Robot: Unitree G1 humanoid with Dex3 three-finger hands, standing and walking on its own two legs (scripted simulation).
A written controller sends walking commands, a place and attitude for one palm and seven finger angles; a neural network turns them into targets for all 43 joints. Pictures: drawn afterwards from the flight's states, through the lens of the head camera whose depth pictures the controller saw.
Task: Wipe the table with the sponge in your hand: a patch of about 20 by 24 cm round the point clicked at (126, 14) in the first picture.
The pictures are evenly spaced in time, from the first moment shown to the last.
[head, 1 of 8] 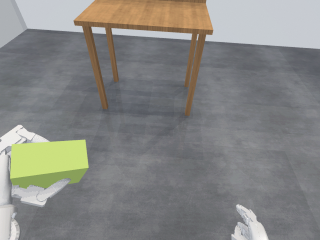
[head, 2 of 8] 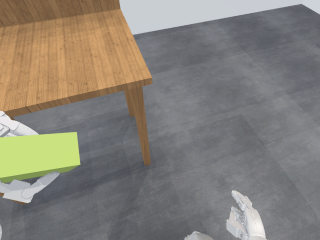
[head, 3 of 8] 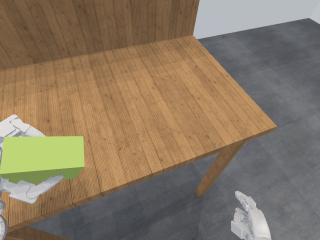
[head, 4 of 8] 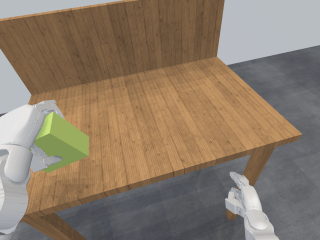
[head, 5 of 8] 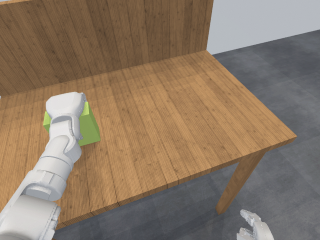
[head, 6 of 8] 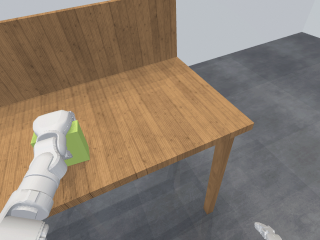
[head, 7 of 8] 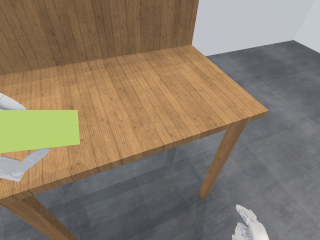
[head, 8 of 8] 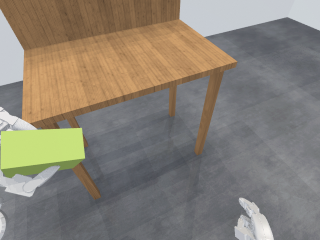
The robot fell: no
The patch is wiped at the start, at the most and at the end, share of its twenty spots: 0.00 0.95 0.95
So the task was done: yes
